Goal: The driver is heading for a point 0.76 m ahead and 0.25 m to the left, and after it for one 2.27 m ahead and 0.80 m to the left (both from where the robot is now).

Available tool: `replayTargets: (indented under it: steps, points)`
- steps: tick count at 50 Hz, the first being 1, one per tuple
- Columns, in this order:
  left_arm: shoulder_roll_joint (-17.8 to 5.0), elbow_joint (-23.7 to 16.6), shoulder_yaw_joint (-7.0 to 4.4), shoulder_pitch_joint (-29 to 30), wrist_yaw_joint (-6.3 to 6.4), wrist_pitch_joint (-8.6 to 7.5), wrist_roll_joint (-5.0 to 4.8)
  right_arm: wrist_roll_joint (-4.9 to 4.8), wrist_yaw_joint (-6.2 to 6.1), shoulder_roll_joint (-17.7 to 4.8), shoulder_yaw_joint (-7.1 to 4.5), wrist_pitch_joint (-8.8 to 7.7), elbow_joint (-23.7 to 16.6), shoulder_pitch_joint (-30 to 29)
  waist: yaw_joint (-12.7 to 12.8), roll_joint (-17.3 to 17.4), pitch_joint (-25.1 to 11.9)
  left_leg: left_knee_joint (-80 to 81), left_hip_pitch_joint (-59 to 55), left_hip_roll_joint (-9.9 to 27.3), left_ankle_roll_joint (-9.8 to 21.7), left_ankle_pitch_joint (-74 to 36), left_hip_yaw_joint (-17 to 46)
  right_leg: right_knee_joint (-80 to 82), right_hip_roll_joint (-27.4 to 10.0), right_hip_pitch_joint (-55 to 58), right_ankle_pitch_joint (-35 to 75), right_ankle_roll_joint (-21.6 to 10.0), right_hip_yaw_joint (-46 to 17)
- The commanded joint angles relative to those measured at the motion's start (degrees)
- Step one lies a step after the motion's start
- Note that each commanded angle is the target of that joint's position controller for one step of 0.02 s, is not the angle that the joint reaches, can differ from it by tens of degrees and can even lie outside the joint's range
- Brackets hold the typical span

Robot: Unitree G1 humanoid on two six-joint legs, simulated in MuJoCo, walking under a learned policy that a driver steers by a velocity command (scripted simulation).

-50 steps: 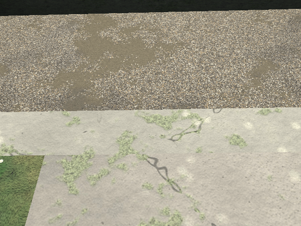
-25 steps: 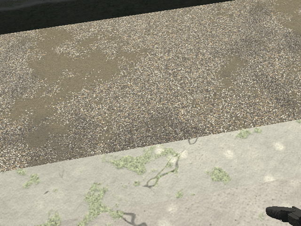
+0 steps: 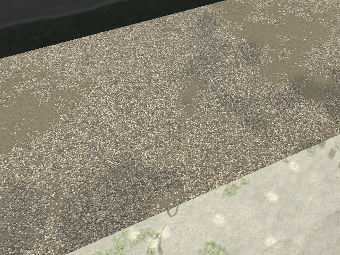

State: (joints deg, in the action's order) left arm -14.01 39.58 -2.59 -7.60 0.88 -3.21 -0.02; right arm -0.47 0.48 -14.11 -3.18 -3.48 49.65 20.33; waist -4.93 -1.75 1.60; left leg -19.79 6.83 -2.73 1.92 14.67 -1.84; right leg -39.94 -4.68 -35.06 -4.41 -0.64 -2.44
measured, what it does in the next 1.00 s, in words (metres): steps on the spot, turning left: right foot, then left foot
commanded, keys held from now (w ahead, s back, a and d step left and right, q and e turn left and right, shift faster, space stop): q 0.76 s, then w+q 0.20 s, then w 0.04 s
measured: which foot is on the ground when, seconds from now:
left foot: down 0.00-0.10, up 0.12-0.42, down 0.44-0.90, up 0.92-1.00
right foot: up 0.00-0.06, down 0.08-0.44, up 0.46-0.88, down 0.90-1.00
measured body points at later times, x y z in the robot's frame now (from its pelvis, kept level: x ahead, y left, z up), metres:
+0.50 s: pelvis +0.06 +0.00 -0.02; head +0.07 +0.03 +0.43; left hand +0.15 +0.29 -0.14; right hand +0.23 -0.26 -0.11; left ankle +0.05 +0.09 -0.74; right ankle +0.15 -0.14 -0.72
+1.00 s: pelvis +0.07 -0.03 -0.01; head +0.09 -0.04 +0.44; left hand +0.01 +0.26 -0.11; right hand +0.35 -0.18 -0.10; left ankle +0.03 +0.09 -0.69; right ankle +0.11 -0.15 -0.74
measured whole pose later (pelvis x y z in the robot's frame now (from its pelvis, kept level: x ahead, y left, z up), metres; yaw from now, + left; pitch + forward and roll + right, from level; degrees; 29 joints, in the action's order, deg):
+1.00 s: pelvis +0.07 -0.03 -0.01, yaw +31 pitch +1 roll +0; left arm -15.2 45.0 -3.7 -14.1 -0.3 -1.5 0.4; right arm -2.0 -2.3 -16.5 -3.4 3.0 31.9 12.9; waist 0.6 2.4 -0.7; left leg -53.7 29.1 -7.1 1.6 24.6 9.3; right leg -30.3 0.3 -13.0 -18.5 -0.7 -1.7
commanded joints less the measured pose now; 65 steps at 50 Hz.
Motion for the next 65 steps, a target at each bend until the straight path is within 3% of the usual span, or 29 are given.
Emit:
replayTargets:
  steps: [1,3,4,5,6,7,9,11,14,19,21,22,23,24,25,27,28,31,38,44,45,46,47,48,51,54,61,63,65]
  points:
    - [-2.87,-3.16,-0.79,-0.16,-0.40,-0.65,0.20,-0.99,-0.62,-8.90,-1.53,0.52,-2.86,-0.40,2.56,7.31,-3.41,-2.81,1.54,12.78,8.08,-39.52,7.32,5.43,4.37,10.67,3.94,-0.79,2.89]
    - [-4.23,-1.52,-1.53,-5.68,-0.45,-0.22,1.07,-1.75,-1.43,-8.72,-1.11,1.39,-3.08,-2.28,6.76,7.04,-4.83,-9.48,2.57,11.00,5.39,-36.20,8.76,14.18,5.56,20.51,12.40,-2.69,3.35]
    - [-7.65,-0.78,-2.45,-9.53,-0.22,-0.18,2.06,-1.15,-1.52,-7.08,-0.63,1.11,-3.79,-1.99,7.87,3.55,-8.47,-17.61,6.57,7.35,2.12,-27.87,7.03,13.71,0.22,29.97,35.40,-4.77,-0.66]
    - [-10.20,-1.58,-2.70,-12.99,0.31,0.47,3.27,0.01,-1.29,-3.21,0.66,0.38,-4.34,3.13,7.69,-6.84,-16.63,-34.80,17.18,2.10,-2.15,2.52,5.54,9.39,-15.22,44.65,58.02,-13.02,-12.27]
    - [-7.10,-1.14,-1.63,-13.26,-0.31,1.58,2.07,-0.95,-1.07,-3.62,0.73,0.79,-3.79,7.43,7.31,-13.92,-24.25,-43.78,19.58,1.64,-3.66,29.37,8.81,10.06,-21.91,45.34,54.32,-19.03,-19.02]
    - [-5.86,-1.58,-1.23,-10.04,-0.70,2.24,1.06,-1.42,-1.48,-7.93,-0.73,2.13,-4.38,5.40,6.73,-9.26,-19.27,-47.89,21.65,3.61,-4.86,30.74,9.61,12.95,-18.93,38.25,39.75,-17.94,-17.11]
    - [-6.05,-1.84,-1.21,-3.69,-0.68,2.88,1.23,-1.26,-3.51,-8.01,-1.49,5.47,-6.11,1.08,5.30,-5.78,-9.54,-50.64,25.63,4.84,-6.66,24.56,6.28,19.31,-15.03,28.25,14.05,-15.10,-12.51]
    - [-6.62,-2.33,-1.41,2.23,-0.38,2.76,2.33,-1.22,-5.07,-7.48,-2.27,8.33,-6.63,2.07,2.65,-7.42,-4.82,-51.74,20.25,4.63,-7.74,17.11,4.26,24.10,-12.12,16.29,1.47,-13.95,-6.27]
    - [-5.70,-1.65,-1.47,3.88,0.83,2.67,2.62,-1.01,-5.40,-6.41,-2.44,8.76,-8.64,1.02,2.09,-6.83,-4.51,-45.19,18.12,5.02,-6.74,11.32,2.45,23.53,-10.85,15.41,-0.53,-13.21,-0.34]
    - [-7.75,-0.13,-2.61,3.76,1.82,3.57,0.36,-0.84,-2.77,-5.85,-1.74,8.95,-12.88,-2.85,3.52,-6.86,-7.32,-27.97,11.16,6.08,-3.07,6.77,0.33,19.81,-14.06,19.14,0.19,-12.69,0.50]
    - [-7.82,0.42,-2.84,5.28,1.86,4.20,-1.01,-0.27,-2.08,-5.48,-1.83,8.65,-12.13,0.47,1.43,-4.73,-7.56,-17.14,4.76,3.57,0.10,-0.43,-2.94,15.33,-12.55,16.34,-5.85,-8.94,2.94]
    - [-6.51,1.60,-2.82,3.44,1.95,4.68,-1.51,0.68,-2.08,-6.41,-2.18,8.52,-11.73,2.26,1.40,0.21,-5.59,-10.53,2.52,4.04,2.53,-6.44,0.58,8.92,-9.26,12.53,-13.20,-4.81,5.73]
    - [-3.35,1.01,-2.27,0.96,1.71,4.89,-0.62,1.23,-2.95,-13.52,-3.80,8.22,-13.92,0.80,4.78,18.76,-1.92,-3.24,1.50,16.46,8.62,-23.14,21.49,-8.92,0.16,2.01,-25.46,1.99,12.16]
    - [-5.54,-2.12,-2.87,8.03,2.14,4.44,-0.66,3.05,-2.07,-17.73,-4.19,7.19,-14.93,1.93,1.19,21.87,-0.83,4.61,6.71,23.49,18.00,-21.63,35.11,-20.63,6.17,-5.58,-35.51,2.20,3.22]
    - [-7.21,-1.83,-3.64,8.69,2.42,4.37,-1.43,3.93,-1.57,-16.66,-3.77,5.90,-15.62,-0.56,2.80,15.33,0.08,5.21,7.59,22.60,17.81,-12.99,33.14,-27.00,5.14,-7.31,-32.32,1.37,-1.21]
    - [-7.79,1.43,-4.57,4.43,3.19,5.10,-0.65,1.85,-1.73,-12.07,-2.44,4.97,-16.73,-6.08,5.52,9.25,-0.45,1.87,6.38,17.34,12.04,-6.51,25.53,-31.50,3.76,-6.85,-23.68,0.99,-2.28]
    - [-8.28,2.33,-4.90,2.75,3.30,5.51,0.18,0.99,-2.01,-10.64,-1.90,5.07,-17.57,-8.61,6.55,9.03,-1.46,0.58,7.14,15.67,10.93,-9.71,22.84,-33.14,3.88,-4.78,-20.69,1.78,-2.35]
    - [-6.90,2.14,-4.40,2.82,2.68,5.26,-0.37,0.99,-2.59,-8.94,-1.23,5.40,-18.91,-7.90,6.11,7.89,-4.07,-1.51,4.93,13.31,11.83,-17.39,20.86,-34.85,5.43,-2.18,-16.30,3.24,-1.86]
    - [-5.64,1.34,-2.65,5.15,1.22,3.77,-0.87,0.49,-3.00,-11.02,-2.64,6.70,-20.47,-5.20,2.99,10.74,-5.76,-3.82,0.87,12.61,12.60,-14.17,26.64,-9.06,6.06,4.98,-18.40,4.09,-2.41]
    - [-7.10,2.39,-3.07,-2.59,-1.13,1.99,-0.73,-1.20,-2.74,-9.86,-2.18,6.55,-22.18,-10.46,7.28,11.03,-5.02,-0.74,12.51,7.59,8.39,20.73,33.15,14.67,6.14,24.03,-10.05,-0.30,-0.37]
    - [-8.43,3.21,-3.31,-6.60,-1.24,1.67,0.26,-1.14,-3.07,-7.46,-1.53,6.49,-22.55,-10.17,8.34,6.22,-7.25,-8.00,18.86,4.04,5.34,23.69,28.88,17.44,0.25,32.99,-9.15,-2.43,-5.32]
    - [-12.27,3.70,-3.87,-11.00,-1.35,1.69,1.19,-1.15,-3.06,-3.99,-0.66,6.32,-23.47,-9.02,7.75,-5.66,-7.97,-24.91,29.44,-5.03,1.63,23.84,16.54,21.09,-10.68,38.87,-16.58,-7.42,-19.51]
    - [-16.33,3.65,-4.91,-8.90,-1.99,1.08,1.81,-2.28,-3.18,-7.35,-1.96,5.43,-25.59,-10.21,6.14,-12.98,-0.76,-33.47,39.97,-4.84,0.68,20.42,14.19,26.76,-17.76,32.51,-25.64,-13.29,-34.97]
    - [-12.73,1.40,-3.89,-4.14,-1.51,0.45,1.13,-2.18,-3.11,-10.67,-2.85,4.98,-24.34,-10.93,4.97,-8.35,2.77,-39.01,42.39,-1.06,0.05,14.27,14.72,26.93,-16.82,30.86,-30.50,-13.10,-31.14]
    - [-7.54,0.76,-1.90,-4.05,0.18,0.56,-0.17,-0.79,-2.49,-7.56,-2.31,5.10,-21.36,-7.95,5.01,-7.18,2.84,-45.35,42.60,0.05,-2.06,3.88,12.57,26.56,-9.92,31.25,-26.22,-9.68,-19.55]
    - [-7.52,2.16,-1.65,-9.05,0.91,0.67,0.76,-1.05,-1.58,-4.84,-1.27,4.11,-19.99,-7.26,6.08,-6.03,3.13,-44.52,39.84,1.01,-2.68,-2.00,9.94,27.82,-7.72,28.92,-22.82,-10.31,-13.28]
    - [-11.77,2.40,-2.45,-13.57,0.11,1.61,-1.05,-1.04,0.92,-3.30,0.90,1.38,-20.29,-15.54,10.45,-6.89,3.86,-20.04,24.46,3.39,-1.73,-1.29,0.07,25.29,-8.23,23.30,-9.16,-11.37,-5.42]
    - [-12.58,2.85,-2.60,-14.89,-0.12,2.02,-1.77,-1.44,1.18,-4.98,0.12,1.05,-18.79,-11.43,8.20,-6.76,3.11,-16.05,18.32,2.63,-0.55,-1.85,-0.48,24.24,-10.68,23.60,-6.49,-11.15,-7.27]
    - [-11.14,2.66,-2.03,-13.30,-0.21,2.28,-2.39,-0.77,0.49,-6.96,-1.44,0.69,-14.26,-0.05,1.78,-4.07,-0.72,-11.27,4.37,0.51,1.48,-6.18,-1.77,14.73,-8.30,21.60,3.14,-8.85,-4.44]
Keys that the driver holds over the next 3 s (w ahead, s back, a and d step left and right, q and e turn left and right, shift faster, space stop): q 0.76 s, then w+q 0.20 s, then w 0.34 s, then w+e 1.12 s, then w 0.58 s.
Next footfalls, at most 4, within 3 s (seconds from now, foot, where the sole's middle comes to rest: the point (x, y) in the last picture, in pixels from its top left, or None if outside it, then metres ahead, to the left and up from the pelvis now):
0.08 right None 0.20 -0.13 -0.78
0.44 left None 0.09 0.10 -0.78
0.90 right None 0.14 -0.13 -0.78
1.32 left None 0.16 0.22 -0.78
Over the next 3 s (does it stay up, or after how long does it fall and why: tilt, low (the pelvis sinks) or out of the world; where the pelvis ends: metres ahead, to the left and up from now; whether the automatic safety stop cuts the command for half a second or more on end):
stays up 0.37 0.21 0.00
